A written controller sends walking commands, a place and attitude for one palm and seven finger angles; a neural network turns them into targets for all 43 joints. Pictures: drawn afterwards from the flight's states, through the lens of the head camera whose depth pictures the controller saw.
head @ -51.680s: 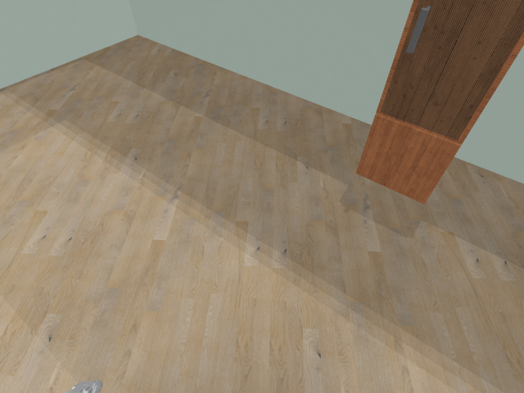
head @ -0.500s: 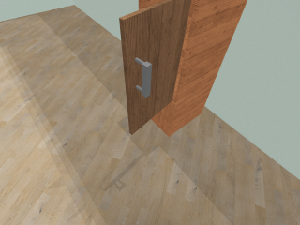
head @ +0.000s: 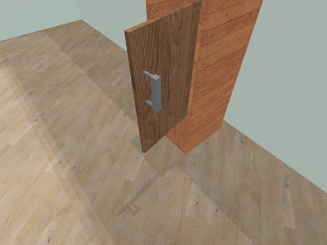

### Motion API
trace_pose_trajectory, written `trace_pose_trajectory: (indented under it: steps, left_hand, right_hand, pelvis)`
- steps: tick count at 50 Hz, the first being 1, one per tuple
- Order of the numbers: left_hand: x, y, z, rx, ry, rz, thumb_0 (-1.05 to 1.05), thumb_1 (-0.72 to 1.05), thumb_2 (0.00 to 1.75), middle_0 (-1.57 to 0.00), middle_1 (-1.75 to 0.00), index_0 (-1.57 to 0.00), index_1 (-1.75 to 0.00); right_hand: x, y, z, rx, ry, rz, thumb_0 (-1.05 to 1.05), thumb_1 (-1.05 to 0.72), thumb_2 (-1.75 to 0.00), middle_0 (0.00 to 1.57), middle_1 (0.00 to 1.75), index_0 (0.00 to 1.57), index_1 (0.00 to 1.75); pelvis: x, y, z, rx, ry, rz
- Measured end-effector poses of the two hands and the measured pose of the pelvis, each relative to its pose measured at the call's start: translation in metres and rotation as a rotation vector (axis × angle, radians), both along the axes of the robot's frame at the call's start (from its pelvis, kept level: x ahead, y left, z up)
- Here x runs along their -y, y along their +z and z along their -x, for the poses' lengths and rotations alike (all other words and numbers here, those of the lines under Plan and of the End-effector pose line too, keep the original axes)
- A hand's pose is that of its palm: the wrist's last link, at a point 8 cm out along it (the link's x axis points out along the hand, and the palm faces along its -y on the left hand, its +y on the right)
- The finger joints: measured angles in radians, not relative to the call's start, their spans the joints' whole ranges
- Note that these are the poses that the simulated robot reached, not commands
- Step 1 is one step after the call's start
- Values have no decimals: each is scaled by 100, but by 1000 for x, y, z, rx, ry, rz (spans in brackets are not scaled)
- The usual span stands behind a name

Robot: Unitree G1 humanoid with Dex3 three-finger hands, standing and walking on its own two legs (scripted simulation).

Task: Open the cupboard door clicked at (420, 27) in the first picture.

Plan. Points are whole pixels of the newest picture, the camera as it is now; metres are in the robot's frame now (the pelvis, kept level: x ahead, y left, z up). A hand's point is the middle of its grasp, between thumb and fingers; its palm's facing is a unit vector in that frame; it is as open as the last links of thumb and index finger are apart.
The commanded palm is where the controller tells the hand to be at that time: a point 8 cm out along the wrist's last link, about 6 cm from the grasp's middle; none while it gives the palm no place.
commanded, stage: let the arm hang, fingers relaxed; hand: left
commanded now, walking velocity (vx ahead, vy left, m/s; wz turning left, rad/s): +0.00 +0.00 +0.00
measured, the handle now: (151, 91) +0.59 +0.08 +0.03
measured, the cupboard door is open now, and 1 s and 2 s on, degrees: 99 99 99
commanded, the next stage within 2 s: look to check the result in 0.18 s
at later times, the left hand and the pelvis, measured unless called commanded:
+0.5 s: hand out of the picture +0.01 +0.18 -0.17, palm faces +0.04 -0.98 -0.22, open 7.4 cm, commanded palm none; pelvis +0.01 +0.00 +0.00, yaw +0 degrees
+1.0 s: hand out of the picture +0.04 +0.19 -0.17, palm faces +0.03 -0.97 -0.24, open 7.4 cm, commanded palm none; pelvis +0.02 +0.00 +0.00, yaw +0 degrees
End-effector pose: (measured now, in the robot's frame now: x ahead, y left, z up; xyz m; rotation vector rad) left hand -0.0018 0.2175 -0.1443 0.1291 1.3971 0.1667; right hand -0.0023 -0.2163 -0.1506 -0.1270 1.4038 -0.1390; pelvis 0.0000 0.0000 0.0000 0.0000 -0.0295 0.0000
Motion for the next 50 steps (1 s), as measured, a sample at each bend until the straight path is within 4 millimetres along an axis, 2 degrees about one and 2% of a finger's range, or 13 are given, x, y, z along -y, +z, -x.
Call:
trace_pose_trajectory:
  steps: [8, 20, 32, 50]
  left_hand:
    - [-3, 0, -11, 16, -6, -8, 1, 91, 90, -20, -30, -20, -30]
    - [-12, 3, -8, -14, 0, -27, 0, 91, 90, -20, -29, -20, -30]
    - [-14, 3, -13, -17, -2, -27, 0, 91, 90, -20, -29, -20, -30]
    - [-24, 8, -39, 26, -21, -54, 0, 90, 90, -20, -29, -20, -30]
  right_hand:
    - [-2, 1, 5, -20, -13, -1, 0, -91, -90, 19, 30, 20, 29]
    - [-3, 1, 5, -43, -13, -6, 0, -91, -90, 19, 30, 20, 29]
    - [5, 3, -17, -8, 4, 16, 0, -91, -90, 19, 30, 20, 29]
    - [22, 8, -47, 38, 28, 50, 0, -91, -90, 19, 30, 20, 29]
  pelvis:
    - [2, 0, -3, -2, 0, 2]
    - [0, 1, -8, -5, 1, 2]
    - [0, 2, -12, -5, 1, 0]
    - [2, 4, -21, -7, 1, -1]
